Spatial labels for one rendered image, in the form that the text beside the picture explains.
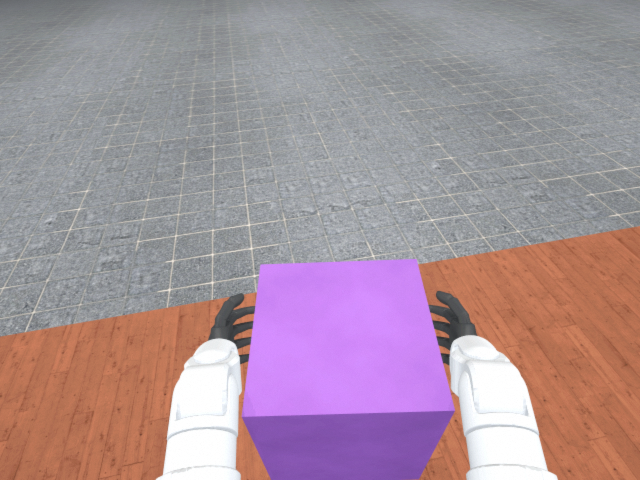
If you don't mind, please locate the robot right forearm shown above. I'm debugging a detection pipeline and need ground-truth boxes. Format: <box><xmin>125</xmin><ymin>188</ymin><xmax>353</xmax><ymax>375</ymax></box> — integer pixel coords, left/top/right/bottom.
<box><xmin>449</xmin><ymin>335</ymin><xmax>558</xmax><ymax>480</ymax></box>

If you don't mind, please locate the robot right hand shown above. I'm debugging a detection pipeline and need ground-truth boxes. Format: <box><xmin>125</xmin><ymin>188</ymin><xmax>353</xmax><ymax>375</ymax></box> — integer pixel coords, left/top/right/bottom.
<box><xmin>428</xmin><ymin>291</ymin><xmax>478</xmax><ymax>366</ymax></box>

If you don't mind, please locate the robot left forearm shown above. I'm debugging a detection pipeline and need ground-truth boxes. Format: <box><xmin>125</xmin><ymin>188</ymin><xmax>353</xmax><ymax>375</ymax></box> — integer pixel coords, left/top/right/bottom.
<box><xmin>156</xmin><ymin>339</ymin><xmax>242</xmax><ymax>480</ymax></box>

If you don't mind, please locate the robot left hand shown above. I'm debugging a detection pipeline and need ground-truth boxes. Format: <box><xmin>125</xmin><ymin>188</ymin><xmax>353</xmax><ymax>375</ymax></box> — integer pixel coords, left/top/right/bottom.
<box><xmin>208</xmin><ymin>293</ymin><xmax>255</xmax><ymax>364</ymax></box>

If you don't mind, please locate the carton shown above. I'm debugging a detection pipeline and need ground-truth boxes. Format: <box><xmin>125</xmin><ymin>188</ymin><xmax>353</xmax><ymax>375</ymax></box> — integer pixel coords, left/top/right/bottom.
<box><xmin>242</xmin><ymin>259</ymin><xmax>455</xmax><ymax>480</ymax></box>

